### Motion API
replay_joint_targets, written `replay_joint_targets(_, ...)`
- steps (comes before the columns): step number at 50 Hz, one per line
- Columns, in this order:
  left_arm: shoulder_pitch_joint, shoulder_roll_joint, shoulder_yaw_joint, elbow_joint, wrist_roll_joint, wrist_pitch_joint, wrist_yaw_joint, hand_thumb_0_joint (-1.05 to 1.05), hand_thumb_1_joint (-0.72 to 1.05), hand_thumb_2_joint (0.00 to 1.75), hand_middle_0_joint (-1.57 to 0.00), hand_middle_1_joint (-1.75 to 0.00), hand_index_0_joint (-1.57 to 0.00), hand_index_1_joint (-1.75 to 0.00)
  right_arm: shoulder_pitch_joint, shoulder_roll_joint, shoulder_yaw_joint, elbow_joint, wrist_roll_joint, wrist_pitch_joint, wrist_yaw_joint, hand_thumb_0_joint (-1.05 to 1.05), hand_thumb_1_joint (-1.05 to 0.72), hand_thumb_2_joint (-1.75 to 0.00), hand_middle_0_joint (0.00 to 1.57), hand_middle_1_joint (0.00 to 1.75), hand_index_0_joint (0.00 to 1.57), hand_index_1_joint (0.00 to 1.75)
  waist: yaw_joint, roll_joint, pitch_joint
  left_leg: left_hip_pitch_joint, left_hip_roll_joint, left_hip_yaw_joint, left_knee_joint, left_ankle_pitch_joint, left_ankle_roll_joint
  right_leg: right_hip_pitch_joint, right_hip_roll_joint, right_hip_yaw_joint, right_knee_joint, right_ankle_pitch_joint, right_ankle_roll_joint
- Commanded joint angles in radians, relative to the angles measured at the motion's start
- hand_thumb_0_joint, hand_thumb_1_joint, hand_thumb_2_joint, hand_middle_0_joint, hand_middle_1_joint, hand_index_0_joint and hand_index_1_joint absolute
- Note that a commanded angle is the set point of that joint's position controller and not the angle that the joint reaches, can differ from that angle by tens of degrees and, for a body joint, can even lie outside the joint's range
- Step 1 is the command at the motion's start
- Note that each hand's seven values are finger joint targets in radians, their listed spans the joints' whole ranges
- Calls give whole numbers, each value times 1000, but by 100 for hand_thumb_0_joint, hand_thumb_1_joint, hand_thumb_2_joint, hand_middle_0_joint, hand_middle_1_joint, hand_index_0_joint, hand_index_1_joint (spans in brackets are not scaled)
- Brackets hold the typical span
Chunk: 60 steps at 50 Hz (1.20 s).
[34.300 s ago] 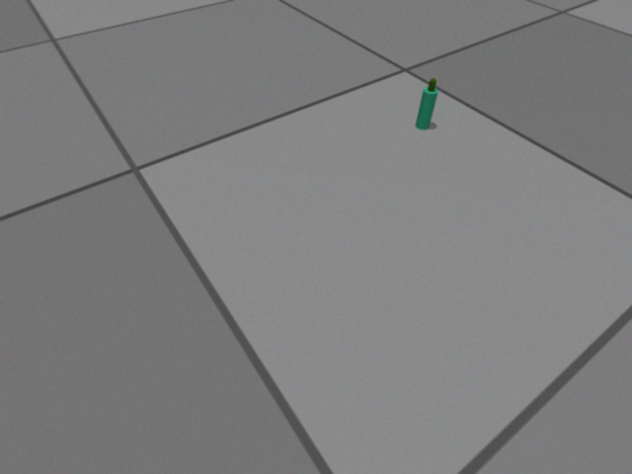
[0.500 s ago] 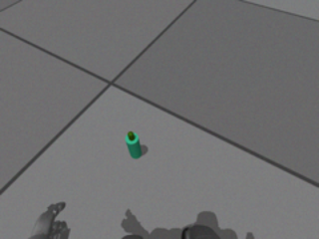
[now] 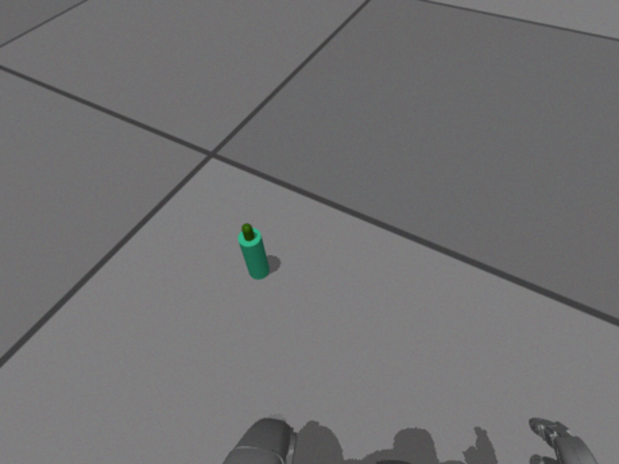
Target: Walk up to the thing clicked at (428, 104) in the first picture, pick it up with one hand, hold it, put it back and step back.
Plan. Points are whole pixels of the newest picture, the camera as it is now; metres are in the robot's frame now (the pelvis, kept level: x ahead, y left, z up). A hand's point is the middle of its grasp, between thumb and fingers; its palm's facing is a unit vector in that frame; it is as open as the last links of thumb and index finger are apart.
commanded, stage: step back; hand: left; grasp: from the side
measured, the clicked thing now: (253, 250) +0.80 +0.28 -0.62
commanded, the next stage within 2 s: stand in 1.60 s
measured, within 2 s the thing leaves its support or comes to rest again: neither
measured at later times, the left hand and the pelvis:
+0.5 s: hand out of the picture -0.09 +0.27 -0.14, palm faces +0.06 -0.93 -0.37, open 7.4 cm; pelvis -0.17 +0.00 +0.01, yaw +3 degrees
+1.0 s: hand out of the picture -0.19 +0.28 -0.13, palm faces +0.07 -0.91 -0.41, open 7.4 cm; pelvis -0.24 -0.01 +0.01, yaw +4 degrees
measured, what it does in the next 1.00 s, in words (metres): walks backwards: left foot, then right foot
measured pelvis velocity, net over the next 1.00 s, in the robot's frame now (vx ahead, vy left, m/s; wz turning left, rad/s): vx -0.24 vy -0.01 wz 0.06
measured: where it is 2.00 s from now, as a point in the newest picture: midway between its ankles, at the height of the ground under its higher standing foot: outside the picture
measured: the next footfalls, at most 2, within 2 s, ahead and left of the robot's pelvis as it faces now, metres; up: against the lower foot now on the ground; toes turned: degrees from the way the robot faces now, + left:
left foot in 0.26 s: -0.09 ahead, +0.12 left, +0.00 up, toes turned +4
right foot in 0.62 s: -0.21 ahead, -0.14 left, +0.00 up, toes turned +2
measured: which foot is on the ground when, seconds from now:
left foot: up 0.00-0.24, down 0.26-0.66, up 0.68-0.90, down 0.92-1.00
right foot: down 0.00-0.28, up 0.30-0.60, down 0.62-0.96, up 0.98-1.00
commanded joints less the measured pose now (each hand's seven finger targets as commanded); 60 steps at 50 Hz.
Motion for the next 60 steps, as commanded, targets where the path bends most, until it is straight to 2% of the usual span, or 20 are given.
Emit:
replay_joint_targets(1,-175,264,90,-136,2,-36,31,0,90,90,-20,-30,-20,-30,93,-178,-53,-35,12,-26,-16,0,-90,-90,20,30,20,30,-76,-143,-109,25,-99,-75,277,28,-2,-113,-225,163,-278,348,-152)
replay_joint_targets(7,-30,250,87,-128,11,-20,44,0,90,90,-20,-30,-20,-30,68,-146,-33,-58,-6,-49,-21,0,-90,-90,20,30,20,30,18,-215,-202,4,-21,23,-69,-73,-36,203,-262,164,-191,493,-186)
replay_joint_targets(12,-80,260,63,-153,-16,8,37,0,90,90,-20,-30,-20,-30,210,-170,-59,5,-22,-54,-15,0,-90,-90,20,30,20,30,-43,-192,-277,296,21,80,-588,280,19,95,-221,126,-34,461,-97)
replay_joint_targets(14,-68,184,45,-165,-29,9,36,0,90,90,-20,-30,-20,-30,129,-308,-87,-26,-44,-48,-8,0,-90,-90,20,30,20,30,-22,183,-242,409,358,-370,-635,523,173,-272,37,-52,251,-188,1)
replay_joint_targets(15,-140,233,67,-172,-17,10,54,0,90,90,-20,-30,-20,-30,111,-382,-96,-51,-41,-47,0,0,-90,-90,20,30,20,30,-91,230,-222,204,467,-450,-648,536,312,-193,42,55,432,-343,21)
replay_joint_targets(19,-41,229,67,-92,-37,19,38,0,90,90,-20,-30,-20,-30,-41,-220,-51,-74,-44,-57,-16,0,-90,-90,20,30,20,30,17,76,-138,173,252,-96,-586,578,185,-220,94,138,644,-123,2)
replay_joint_targets(26,-39,210,47,-73,-13,-37,19,0,90,90,-20,-30,-20,-30,88,-218,-65,-44,-29,-59,-1,0,-90,-90,20,30,20,30,-77,152,-231,456,272,-109,-554,231,229,-159,-7,8,83,-161,46)
replay_joint_targets(29,65,198,52,10,-9,-58,14,0,90,90,-20,-30,-20,-30,51,-248,-72,-48,-38,-36,11,0,-90,-90,20,30,20,30,-36,178,-233,282,249,-69,-523,75,183,81,12,-60,-259,-66,2)
replay_joint_targets(30,106,203,57,41,-3,-65,15,0,90,90,-20,-30,-20,-30,43,-228,-66,-43,-34,-31,11,0,-90,-90,20,30,20,30,-11,126,-223,223,216,-31,-448,79,149,148,19,-31,-346,-9,-22)
replay_joint_targets(32,83,315,87,29,20,-78,20,0,90,90,-20,-30,-20,-30,34,-116,-30,-71,-22,-39,14,0,-90,-90,20,30,20,30,-7,-191,-156,-115,29,54,-195,-50,15,185,-250,463,-428,-230,-109)
replay_joint_targets(33,-12,402,100,-6,24,-70,21,0,90,90,-20,-30,-20,-30,-35,-173,-51,-65,-28,-40,-1,0,-90,-90,20,30,20,30,39,-205,-83,14,44,-53,-89,-82,-12,-161,-415,597,-496,-472,-238)
replay_joint_targets(34,-120,393,98,-26,19,-74,23,0,90,90,-20,-30,-20,-30,-6,-217,-73,-39,-24,-42,2,0,-90,-90,20,30,20,30,-13,-204,-1,116,82,-87,7,-16,-14,-321,-424,574,-512,-566,-244)
replay_joint_targets(37,-123,259,71,-17,7,-86,22,0,90,90,-20,-30,-20,-30,59,-167,-51,18,-6,-58,17,0,-90,-90,20,30,20,30,-41,-120,-29,65,-10,-35,-28,97,-12,-104,-218,228,-410,-161,-142)
replay_joint_targets(41,-20,297,88,9,16,-88,8,0,90,90,-20,-30,-20,-30,49,-173,-44,19,-21,-83,22,0,-90,-90,20,30,20,30,21,-214,-68,4,31,30,-222,33,-31,83,-234,247,-414,-311,-145)
replay_joint_targets(44,-29,298,89,2,6,-75,1,0,90,90,-20,-30,-20,-30,93,-164,-47,41,-26,-112,22,0,-90,-90,20,30,20,30,6,-222,-116,126,45,98,-447,39,-19,122,-265,194,-321,-65,-156)
replay_joint_targets(46,-17,248,61,0,-3,-61,-4,0,90,90,-20,-30,-20,-30,153,-156,-60,77,-24,-129,14,0,-90,-90,20,30,20,30,-18,-132,-175,340,-1,113,-632,229,4,91,-181,65,-133,184,-93)
replay_joint_targets(48,-17,149,27,-23,-20,-59,-6,0,90,90,-20,-30,-20,-30,222,-258,-87,80,-38,-141,3,0,-90,-90,20,30,20,30,-52,140,-228,566,292,-365,-697,153,122,-254,-15,-68,192,1,-7)
replay_joint_targets(50,-119,264,59,-22,-11,-55,2,0,90,90,-20,-30,-20,-30,220,-333,-106,78,-29,-136,6,0,-90,-90,20,30,20,30,-83,69,-105,351,421,-485,-737,-82,281,-275,-74,18,281,-225,-16)
replay_joint_targets(57,-63,203,49,19,-23,-79,-17,0,90,90,-20,-30,-20,-30,143,-227,-65,52,-27,-129,7,0,-90,-90,20,30,20,30,-46,153,-115,269,241,-110,-594,381,174,-58,-48,-66,-12,-52,0)
replay_joint_targets(60,50,203,54,86,-23,-92,6,0,90,90,-20,-30,-20,-30,65,-157,-33,28,-2,-102,5,0,-90,-90,20,30,20,30,31,92,-186,136,151,16,-368,423,78,226,-17,-96,-261,224,-2)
